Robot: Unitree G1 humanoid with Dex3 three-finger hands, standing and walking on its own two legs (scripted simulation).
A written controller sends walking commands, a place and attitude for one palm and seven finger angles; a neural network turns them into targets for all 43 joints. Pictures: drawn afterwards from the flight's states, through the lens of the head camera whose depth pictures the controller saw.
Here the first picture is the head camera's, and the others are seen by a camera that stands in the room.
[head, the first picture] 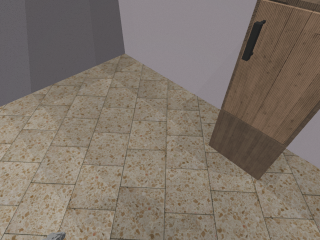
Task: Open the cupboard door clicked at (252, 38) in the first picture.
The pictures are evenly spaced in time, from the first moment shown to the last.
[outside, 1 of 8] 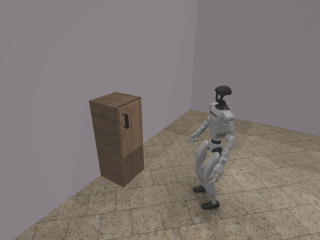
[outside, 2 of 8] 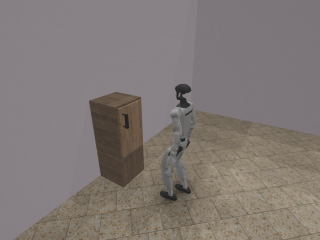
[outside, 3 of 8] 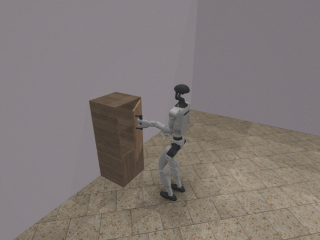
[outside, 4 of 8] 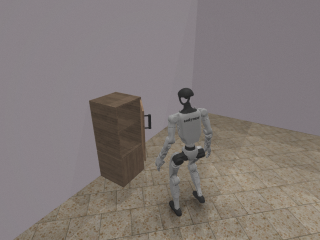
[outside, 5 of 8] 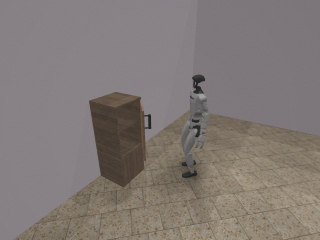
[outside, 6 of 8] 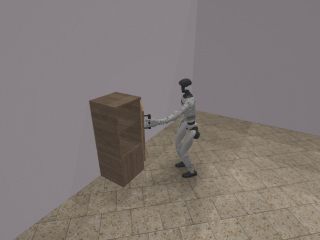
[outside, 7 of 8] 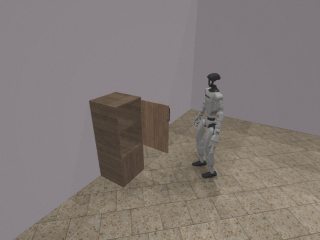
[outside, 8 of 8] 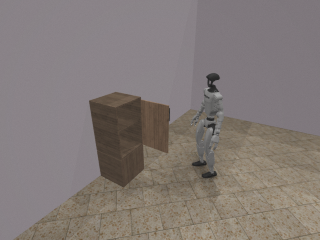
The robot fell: no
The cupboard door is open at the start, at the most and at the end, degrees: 0 91 90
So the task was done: yes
